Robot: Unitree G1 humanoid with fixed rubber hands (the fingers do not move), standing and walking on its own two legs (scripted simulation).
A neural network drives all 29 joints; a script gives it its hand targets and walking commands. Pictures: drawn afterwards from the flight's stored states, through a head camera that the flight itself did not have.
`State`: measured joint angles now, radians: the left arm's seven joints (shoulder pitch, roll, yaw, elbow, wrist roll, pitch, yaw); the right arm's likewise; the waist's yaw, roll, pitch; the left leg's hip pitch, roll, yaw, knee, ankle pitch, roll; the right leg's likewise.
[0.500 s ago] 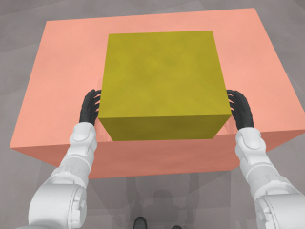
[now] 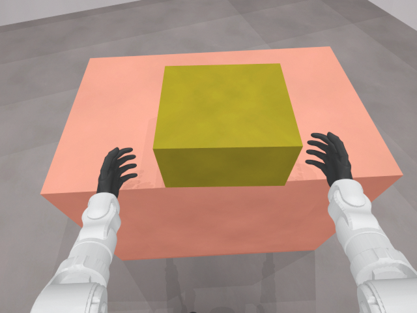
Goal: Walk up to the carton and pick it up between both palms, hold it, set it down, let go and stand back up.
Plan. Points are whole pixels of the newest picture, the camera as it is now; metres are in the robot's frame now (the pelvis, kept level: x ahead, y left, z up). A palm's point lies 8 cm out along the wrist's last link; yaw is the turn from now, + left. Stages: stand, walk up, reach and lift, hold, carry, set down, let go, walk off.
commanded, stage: set down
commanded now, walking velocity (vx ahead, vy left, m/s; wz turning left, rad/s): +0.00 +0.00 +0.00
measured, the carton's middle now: (223, 124) +0.56 +0.02 -0.01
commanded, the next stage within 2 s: none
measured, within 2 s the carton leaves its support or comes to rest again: neither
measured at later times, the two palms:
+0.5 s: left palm (92, 224) +0.29 +0.26 -0.01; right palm (349, 201) +0.35 -0.22 +0.02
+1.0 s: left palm (78, 259) +0.23 +0.26 +0.00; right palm (372, 254) +0.25 -0.23 +0.03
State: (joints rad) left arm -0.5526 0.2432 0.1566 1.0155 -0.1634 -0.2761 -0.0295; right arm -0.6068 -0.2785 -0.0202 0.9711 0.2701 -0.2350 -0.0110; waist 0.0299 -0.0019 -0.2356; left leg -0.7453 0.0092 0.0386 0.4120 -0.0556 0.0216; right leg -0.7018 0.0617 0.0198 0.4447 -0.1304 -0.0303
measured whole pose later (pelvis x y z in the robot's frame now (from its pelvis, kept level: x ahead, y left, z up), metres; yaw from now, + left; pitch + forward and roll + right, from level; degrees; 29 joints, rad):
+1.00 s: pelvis +0.00 +0.00 +0.01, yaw +0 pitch +6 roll +0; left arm 0.01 0.26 0.09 0.54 -0.21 -0.10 0.00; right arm 0.06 -0.28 -0.02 0.38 0.29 -0.10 0.02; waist 0.03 0.00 -0.12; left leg -0.43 0.00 0.04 0.42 -0.10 0.02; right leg -0.38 0.06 0.02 0.45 -0.17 -0.03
